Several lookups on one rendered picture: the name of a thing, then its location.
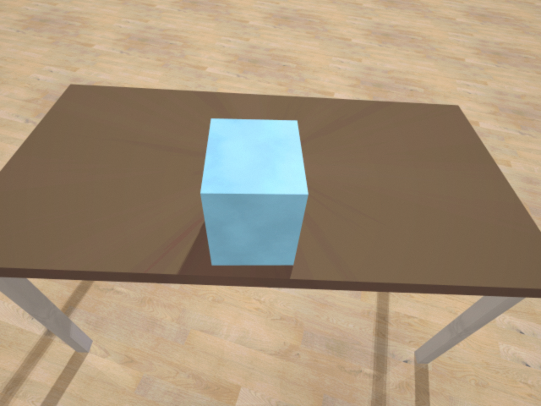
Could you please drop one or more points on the carton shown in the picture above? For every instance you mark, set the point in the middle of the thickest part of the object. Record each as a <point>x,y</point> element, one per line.
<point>254,192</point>

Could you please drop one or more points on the table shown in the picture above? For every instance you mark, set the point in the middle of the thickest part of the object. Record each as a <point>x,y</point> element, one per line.
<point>403,197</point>

